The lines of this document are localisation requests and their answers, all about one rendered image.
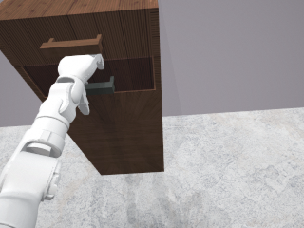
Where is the robot left forearm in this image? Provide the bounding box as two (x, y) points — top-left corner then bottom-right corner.
(0, 74), (85, 193)

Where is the robot left hand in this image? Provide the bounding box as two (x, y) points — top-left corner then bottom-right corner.
(58, 53), (105, 115)

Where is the robot left upper arm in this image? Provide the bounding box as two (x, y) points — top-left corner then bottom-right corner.
(0, 151), (63, 228)

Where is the handle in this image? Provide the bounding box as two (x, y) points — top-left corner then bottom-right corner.
(39, 38), (103, 58)
(84, 76), (115, 96)

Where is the cabinet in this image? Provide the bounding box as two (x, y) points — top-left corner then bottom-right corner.
(0, 0), (164, 176)

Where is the drawer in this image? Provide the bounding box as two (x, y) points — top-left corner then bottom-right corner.
(22, 55), (155, 97)

